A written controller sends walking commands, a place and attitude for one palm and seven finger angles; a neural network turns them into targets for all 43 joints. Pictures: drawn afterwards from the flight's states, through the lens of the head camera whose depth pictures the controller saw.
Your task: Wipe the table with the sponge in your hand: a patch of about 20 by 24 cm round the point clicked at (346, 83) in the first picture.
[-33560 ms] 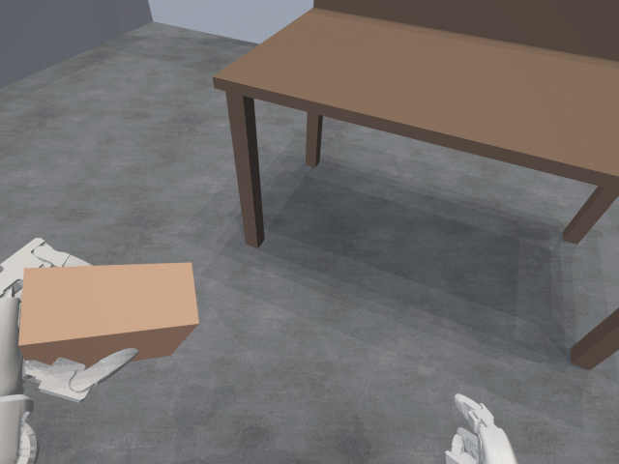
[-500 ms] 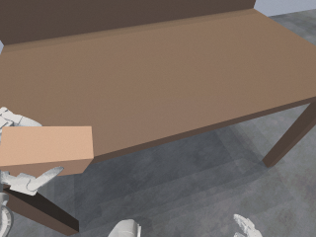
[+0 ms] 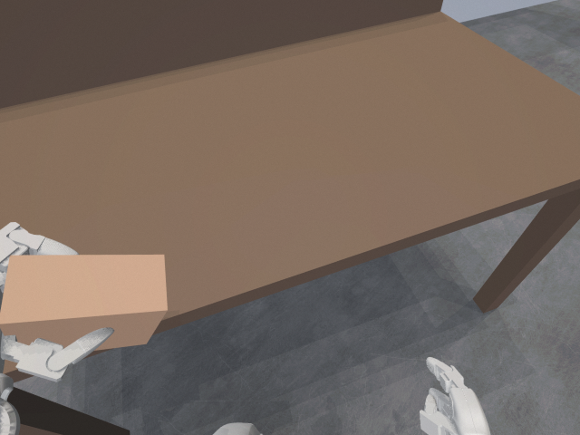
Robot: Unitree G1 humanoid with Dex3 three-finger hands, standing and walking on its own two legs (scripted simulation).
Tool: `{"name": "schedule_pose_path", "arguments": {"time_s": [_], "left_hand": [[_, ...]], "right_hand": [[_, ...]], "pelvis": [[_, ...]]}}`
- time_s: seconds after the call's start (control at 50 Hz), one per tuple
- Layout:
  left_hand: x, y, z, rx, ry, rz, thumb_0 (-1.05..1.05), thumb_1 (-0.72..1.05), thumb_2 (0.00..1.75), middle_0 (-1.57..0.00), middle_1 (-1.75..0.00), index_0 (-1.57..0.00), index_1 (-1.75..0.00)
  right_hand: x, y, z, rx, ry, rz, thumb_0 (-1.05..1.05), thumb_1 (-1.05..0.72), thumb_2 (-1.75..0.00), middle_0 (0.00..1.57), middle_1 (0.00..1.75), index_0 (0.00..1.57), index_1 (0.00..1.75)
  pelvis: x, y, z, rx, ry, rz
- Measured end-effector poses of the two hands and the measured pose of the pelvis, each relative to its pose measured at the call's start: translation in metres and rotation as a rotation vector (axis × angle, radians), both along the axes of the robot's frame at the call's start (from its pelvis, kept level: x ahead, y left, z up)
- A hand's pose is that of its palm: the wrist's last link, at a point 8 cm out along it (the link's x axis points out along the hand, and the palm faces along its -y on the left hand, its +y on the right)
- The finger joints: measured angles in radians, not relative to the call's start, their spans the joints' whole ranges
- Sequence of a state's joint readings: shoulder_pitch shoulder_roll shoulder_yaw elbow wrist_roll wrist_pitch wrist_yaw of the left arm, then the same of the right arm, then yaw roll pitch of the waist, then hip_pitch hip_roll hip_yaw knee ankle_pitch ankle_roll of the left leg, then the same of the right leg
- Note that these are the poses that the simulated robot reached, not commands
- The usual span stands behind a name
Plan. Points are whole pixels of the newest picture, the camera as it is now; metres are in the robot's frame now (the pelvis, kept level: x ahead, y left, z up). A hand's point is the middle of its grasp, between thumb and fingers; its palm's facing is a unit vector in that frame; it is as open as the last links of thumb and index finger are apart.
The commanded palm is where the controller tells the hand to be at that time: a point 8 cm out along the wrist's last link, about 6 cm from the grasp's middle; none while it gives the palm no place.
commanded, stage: come to a stop and stand still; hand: left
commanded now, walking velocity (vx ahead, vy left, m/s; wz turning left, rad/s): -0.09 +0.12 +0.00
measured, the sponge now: (113, 305) +0.22 +0.21 +0.12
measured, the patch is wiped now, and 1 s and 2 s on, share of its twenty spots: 0.00 0.00 0.00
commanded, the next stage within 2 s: look again from close up in 1.62 s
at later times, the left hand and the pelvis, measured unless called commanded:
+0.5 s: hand out of the picture +0.18 +0.30 +0.16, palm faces +0.44 -0.84 -0.32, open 10.4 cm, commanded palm +0.14 +0.33 +0.18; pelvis -0.03 +0.05 +0.00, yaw +0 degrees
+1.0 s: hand (2, 309) +0.20 +0.31 +0.16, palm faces +0.43 -0.84 -0.34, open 10.4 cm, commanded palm +0.15 +0.34 +0.18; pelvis -0.01 +0.06 +0.00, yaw +1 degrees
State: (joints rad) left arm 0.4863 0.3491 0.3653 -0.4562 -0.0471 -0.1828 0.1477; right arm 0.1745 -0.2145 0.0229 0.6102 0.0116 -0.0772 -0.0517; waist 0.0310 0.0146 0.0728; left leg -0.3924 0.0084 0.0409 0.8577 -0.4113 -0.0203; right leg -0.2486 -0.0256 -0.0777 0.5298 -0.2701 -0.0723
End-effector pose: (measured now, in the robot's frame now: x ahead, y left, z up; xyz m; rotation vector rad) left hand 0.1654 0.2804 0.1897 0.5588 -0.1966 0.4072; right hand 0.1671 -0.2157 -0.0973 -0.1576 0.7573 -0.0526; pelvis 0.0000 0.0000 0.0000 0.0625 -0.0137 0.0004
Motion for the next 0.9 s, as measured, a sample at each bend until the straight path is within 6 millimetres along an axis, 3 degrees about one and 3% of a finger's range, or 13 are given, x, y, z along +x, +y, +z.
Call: {"name": "schedule_pose_path", "arguments": {"time_s": [0.1, 0.22, 0.3, 0.4, 0.52, 0.66, 0.9], "left_hand": [[0.003, -0.001, -0.009, -0.040, 0.025, 0.005, -0.01, -0.53, 1.01, -0.80, -1.29, -0.74, -1.29], [-0.001, 0.001, -0.001, -0.048, -0.053, -0.071, -0.01, -0.53, 1.01, -0.80, -1.29, -0.74, -1.29], [-0.007, 0.018, 0.002, -0.035, -0.103, -0.093, 0.00, -0.53, 1.01, -0.80, -1.29, -0.74, -1.29], [-0.017, 0.046, -0.009, -0.074, -0.083, -0.040, 0.00, -0.53, 1.01, -0.80, -1.29, -0.74, -1.29], [-0.025, 0.059, -0.020, -0.157, -0.084, -0.022, -0.01, -0.53, 1.01, -0.80, -1.29, -0.74, -1.29], [-0.027, 0.066, -0.012, -0.121, -0.099, -0.039, -0.01, -0.54, 1.01, -0.80, -1.29, -0.74, -1.29], [-0.018, 0.071, -0.020, -0.135, -0.048, -0.005, -0.01, -0.54, 1.01, -0.80, -1.29, -0.74, -1.29]], "right_hand": [[0.006, -0.003, 0.005, -0.031, 0.000, 0.012, 0.01, -0.91, -0.90, 0.20, 0.30, 0.20, 0.30], [0.006, -0.001, 0.019, -0.084, -0.038, -0.011, 0.01, -0.91, -0.90, 0.20, 0.30, 0.20, 0.30], [0.000, 0.007, 0.026, -0.105, -0.053, -0.043, 0.01, -0.91, -0.90, 0.20, 0.30, 0.20, 0.30], [-0.014, 0.025, 0.033, -0.113, -0.069, -0.032, 0.01, -0.91, -0.90, 0.20, 0.30, 0.20, 0.30], [-0.033, 0.050, 0.032, -0.106, -0.058, -0.006, 0.01, -0.91, -0.90, 0.20, 0.30, 0.21, 0.30], [-0.045, 0.071, 0.025, -0.070, -0.034, 0.010, 0.01, -0.91, -0.90, 0.20, 0.30, 0.21, 0.30], [-0.032, 0.066, 0.021, -0.073, -0.011, 0.015, 0.01, -0.91, -0.90, 0.20, 0.30, 0.21, 0.30]], "pelvis": [[-0.006, 0.000, 0.002, 0.005, -0.003, 0.008], [-0.011, 0.012, -0.003, -0.022, 0.001, 0.005], [-0.014, 0.023, -0.006, -0.050, -0.003, 0.002], [-0.020, 0.036, -0.003, -0.072, -0.007, -0.009], [-0.028, 0.051, -0.001, -0.081, -0.016, -0.008], [-0.032, 0.061, 0.001, -0.080, -0.015, 0.008], [-0.019, 0.062, 0.003, -0.084, 0.002, 0.011]]}}
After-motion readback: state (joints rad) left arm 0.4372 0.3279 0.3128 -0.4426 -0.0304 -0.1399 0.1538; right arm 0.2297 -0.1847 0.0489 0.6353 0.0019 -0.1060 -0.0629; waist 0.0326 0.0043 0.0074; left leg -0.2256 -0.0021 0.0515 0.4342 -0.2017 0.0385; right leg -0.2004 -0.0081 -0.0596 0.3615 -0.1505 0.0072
